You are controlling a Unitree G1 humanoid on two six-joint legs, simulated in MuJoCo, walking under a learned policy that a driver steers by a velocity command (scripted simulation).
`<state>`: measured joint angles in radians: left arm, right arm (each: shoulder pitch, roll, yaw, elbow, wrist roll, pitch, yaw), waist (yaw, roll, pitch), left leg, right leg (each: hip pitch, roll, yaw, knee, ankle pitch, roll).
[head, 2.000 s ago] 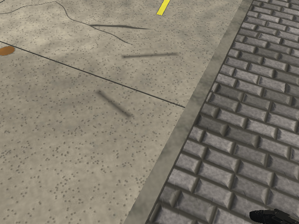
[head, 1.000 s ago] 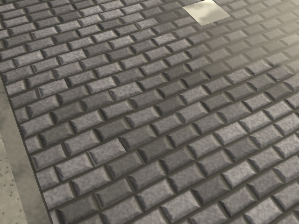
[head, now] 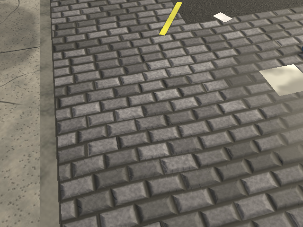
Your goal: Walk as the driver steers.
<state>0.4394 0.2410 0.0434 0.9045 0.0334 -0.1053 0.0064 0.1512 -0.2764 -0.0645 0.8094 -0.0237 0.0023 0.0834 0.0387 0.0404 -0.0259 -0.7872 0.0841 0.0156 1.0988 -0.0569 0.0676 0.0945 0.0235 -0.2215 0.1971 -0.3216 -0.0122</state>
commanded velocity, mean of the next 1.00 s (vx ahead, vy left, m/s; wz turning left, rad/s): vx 0.43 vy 0.00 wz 0.39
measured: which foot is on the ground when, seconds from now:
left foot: up 0.00-0.18, down 0.20-0.62, up 0.64-1.00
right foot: down 0.00-0.20, up 0.22-0.60, down 0.62-1.00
